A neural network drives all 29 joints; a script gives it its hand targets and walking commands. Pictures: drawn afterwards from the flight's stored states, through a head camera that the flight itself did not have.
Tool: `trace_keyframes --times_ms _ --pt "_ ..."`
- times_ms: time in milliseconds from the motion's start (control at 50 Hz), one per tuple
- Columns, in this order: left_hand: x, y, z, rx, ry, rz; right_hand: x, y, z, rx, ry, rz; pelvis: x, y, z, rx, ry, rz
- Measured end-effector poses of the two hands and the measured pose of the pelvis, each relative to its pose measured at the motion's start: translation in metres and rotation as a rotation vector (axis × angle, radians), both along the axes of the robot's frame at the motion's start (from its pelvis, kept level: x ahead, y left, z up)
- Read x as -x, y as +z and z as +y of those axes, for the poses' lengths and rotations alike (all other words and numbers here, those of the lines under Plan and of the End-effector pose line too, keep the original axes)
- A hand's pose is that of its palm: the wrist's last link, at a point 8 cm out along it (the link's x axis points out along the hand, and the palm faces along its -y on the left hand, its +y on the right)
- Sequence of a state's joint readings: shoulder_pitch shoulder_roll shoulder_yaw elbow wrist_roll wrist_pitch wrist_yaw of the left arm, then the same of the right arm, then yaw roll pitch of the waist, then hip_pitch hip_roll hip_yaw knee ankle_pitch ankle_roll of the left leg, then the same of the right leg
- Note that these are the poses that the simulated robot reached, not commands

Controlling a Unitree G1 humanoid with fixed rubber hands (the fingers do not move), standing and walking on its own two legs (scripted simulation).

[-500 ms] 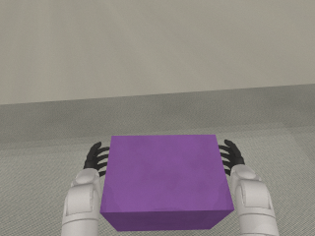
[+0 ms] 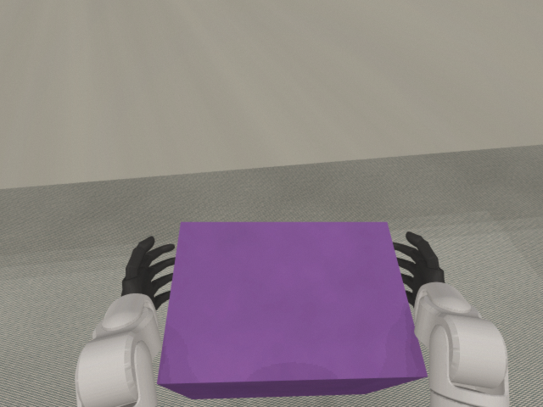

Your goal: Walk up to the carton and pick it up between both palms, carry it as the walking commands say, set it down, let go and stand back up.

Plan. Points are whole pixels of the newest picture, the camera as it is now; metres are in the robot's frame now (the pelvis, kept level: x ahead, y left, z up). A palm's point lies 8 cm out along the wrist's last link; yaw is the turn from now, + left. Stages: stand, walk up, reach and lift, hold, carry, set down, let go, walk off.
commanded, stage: carry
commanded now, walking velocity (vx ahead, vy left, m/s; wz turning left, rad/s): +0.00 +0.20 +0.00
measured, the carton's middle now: (282, 317) +0.25 +0.00 +0.01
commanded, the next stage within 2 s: none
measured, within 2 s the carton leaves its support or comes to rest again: neither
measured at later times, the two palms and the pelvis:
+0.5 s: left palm (106, 335) +0.20 +0.22 +0.08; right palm (394, 321) +0.21 -0.14 +0.08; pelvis -0.03 +0.04 -0.02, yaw +0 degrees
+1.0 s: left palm (112, 328) +0.21 +0.21 +0.09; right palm (400, 312) +0.22 -0.15 +0.08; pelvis -0.02 +0.03 -0.01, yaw +0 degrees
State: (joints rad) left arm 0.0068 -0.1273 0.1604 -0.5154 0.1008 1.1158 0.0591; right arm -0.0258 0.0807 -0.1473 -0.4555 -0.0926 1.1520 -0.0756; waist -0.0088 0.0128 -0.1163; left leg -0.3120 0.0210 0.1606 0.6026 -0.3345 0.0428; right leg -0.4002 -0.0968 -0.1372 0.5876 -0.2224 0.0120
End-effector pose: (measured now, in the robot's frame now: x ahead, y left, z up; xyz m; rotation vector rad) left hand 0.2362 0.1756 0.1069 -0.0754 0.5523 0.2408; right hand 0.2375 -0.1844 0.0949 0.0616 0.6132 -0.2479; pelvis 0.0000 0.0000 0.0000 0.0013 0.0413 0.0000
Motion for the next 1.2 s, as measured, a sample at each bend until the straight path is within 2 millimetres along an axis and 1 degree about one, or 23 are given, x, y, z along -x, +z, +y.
trace_keyframes --times_ms 160,240,360,500,700,900,1020,1200 --pt "0.021 -0.014 0.027 0.021 0.02 0.064 0.019 -0.01 0.027 -0.017 -0.017 0.054 0.014 -0.008 0.022 -0.006 -0.003 -0.013" --pt "0.029 -0.021 0.034 -0.021 0.047 0.1 0.023 -0.013 0.039 -0.011 -0.013 0.044 0.019 -0.013 0.029 -0.002 -0.006 -0.019" --pt "0.032 -0.024 0.038 -0.038 0.055 0.113 0.027 -0.019 0.043 -0.015 -0.017 0.051 0.025 -0.016 0.034 0.005 -0.004 -0.024" --pt "0.033 -0.023 0.04 -0.042 0.05 0.109 0.03 -0.018 0.046 -0.016 -0.023 0.046 0.029 -0.016 0.038 0.003 -0.001 -0.024" --pt "0.033 -0.021 0.039 -0.048 0.054 0.109 0.029 -0.019 0.045 -0.022 -0.02 0.046 0.03 -0.015 0.036 0.005 0.001 -0.025" --pt "0.03 -0.018 0.038 -0.04 0.058 0.103 0.025 -0.014 0.044 -0.013 -0.016 0.039 0.027 -0.013 0.034 -0.002 -0.002 -0.018" --pt "0.028 -0.013 0.03 -0.044 0.061 0.105 0.021 -0.011 0.036 -0.019 -0.016 0.042 0.023 -0.008 0.026 0.0 -0.004 -0.018" --pt "0.021 -0.004 0.013 -0.041 0.05 0.094 0.019 0.001 0.019 -0.013 -0.029 0.031 0.02 -0.001 0.012 -0.002 -0.002 -0.012"
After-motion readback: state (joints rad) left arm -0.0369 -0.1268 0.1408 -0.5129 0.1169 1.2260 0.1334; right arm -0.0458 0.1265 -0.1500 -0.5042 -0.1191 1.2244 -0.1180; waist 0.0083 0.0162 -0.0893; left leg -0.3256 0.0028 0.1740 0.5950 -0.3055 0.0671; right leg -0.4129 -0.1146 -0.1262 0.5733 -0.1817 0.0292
